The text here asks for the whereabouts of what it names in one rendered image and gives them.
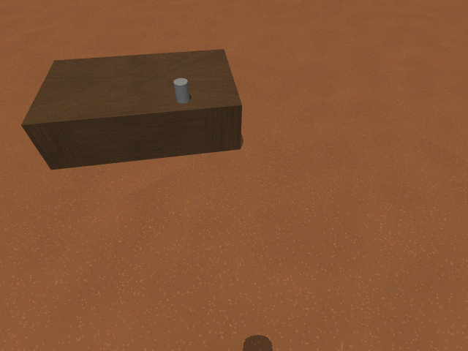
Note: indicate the can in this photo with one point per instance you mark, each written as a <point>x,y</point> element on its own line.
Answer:
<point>181,90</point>

